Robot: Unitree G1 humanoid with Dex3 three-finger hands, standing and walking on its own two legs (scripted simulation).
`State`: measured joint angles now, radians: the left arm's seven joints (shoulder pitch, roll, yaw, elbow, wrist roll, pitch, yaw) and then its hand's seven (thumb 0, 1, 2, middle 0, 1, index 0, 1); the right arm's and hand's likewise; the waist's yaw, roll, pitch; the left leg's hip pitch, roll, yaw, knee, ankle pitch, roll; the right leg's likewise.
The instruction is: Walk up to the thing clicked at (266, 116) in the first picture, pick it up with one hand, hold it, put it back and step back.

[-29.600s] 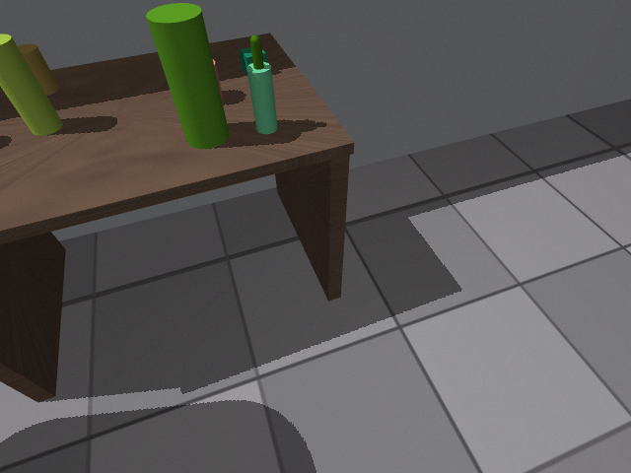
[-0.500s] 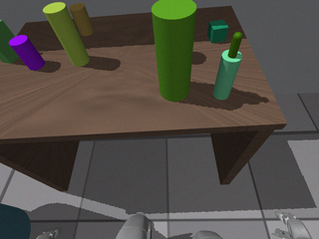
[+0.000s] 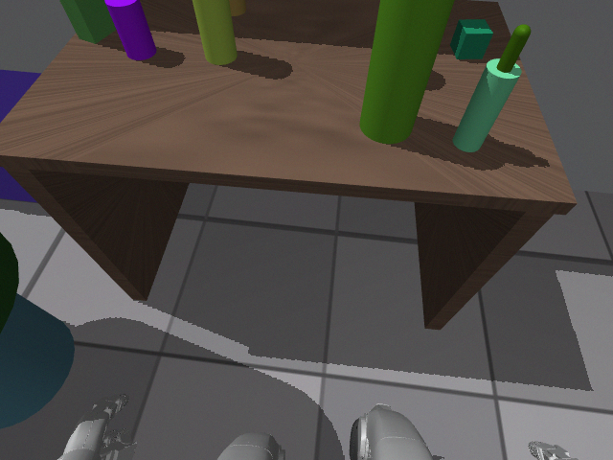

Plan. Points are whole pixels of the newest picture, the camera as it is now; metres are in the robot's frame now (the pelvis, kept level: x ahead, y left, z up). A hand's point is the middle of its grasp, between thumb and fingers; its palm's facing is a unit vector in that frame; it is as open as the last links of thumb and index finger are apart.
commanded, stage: step back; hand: right
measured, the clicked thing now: (491, 92) +0.64 -0.26 +0.09
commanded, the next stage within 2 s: none
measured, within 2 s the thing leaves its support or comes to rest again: neither
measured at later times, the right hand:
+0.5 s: hand out of the picture -0.05 -0.25 -0.14, palm faces +0.10 +0.94 -0.33, open 7.4 cm
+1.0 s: hand out of the picture -0.25 -0.22 -0.12, palm faces +0.06 +0.90 -0.43, open 7.4 cm
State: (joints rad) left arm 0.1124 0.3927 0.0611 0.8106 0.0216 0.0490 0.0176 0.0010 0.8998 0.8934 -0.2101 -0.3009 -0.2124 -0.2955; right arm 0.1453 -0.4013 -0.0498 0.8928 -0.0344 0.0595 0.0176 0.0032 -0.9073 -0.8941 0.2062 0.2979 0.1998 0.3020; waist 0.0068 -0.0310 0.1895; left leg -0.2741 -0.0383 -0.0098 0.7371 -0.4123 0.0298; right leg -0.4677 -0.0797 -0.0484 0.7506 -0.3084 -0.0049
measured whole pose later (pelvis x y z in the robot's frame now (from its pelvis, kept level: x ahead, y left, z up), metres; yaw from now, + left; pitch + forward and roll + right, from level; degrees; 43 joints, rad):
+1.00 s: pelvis -0.30 +0.06 +0.02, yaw -7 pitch -2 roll -1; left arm 0.10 0.40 0.07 0.81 0.02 0.07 0.02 0.00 0.90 0.89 -0.21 -0.30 -0.21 -0.29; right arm 0.16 -0.36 -0.04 0.87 -0.04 0.04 -0.01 0.01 -0.90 -0.89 0.21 0.30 0.20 0.30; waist -0.01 -0.03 0.17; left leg -0.31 0.02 -0.01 0.60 -0.27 0.02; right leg -0.44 0.10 0.12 1.17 -0.53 0.01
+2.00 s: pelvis -0.43 +0.06 +0.03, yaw -6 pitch -2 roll -1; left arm 0.14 0.36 0.03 1.04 0.02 -0.02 -0.02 0.00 0.90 0.89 -0.21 -0.30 -0.21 -0.30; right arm 0.15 -0.34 -0.02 1.05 -0.03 -0.02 0.01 0.01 -0.91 -0.89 0.21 0.30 0.20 0.30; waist 0.02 0.00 0.04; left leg -0.18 -0.01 -0.03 0.51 -0.30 0.01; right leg -0.18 -0.01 -0.01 0.48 -0.27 0.02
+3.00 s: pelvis -0.45 +0.05 +0.04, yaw -6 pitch -2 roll +0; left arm 0.12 0.35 0.00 1.14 0.02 -0.02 -0.01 0.00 0.90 0.89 -0.21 -0.30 -0.21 -0.29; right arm 0.11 -0.34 -0.01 1.15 -0.01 0.00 0.01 0.00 -0.91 -0.89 0.21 0.30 0.20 0.30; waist 0.00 0.01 0.05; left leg -0.10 0.00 -0.03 0.31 -0.16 -0.01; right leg -0.12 -0.01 -0.01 0.31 -0.15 0.00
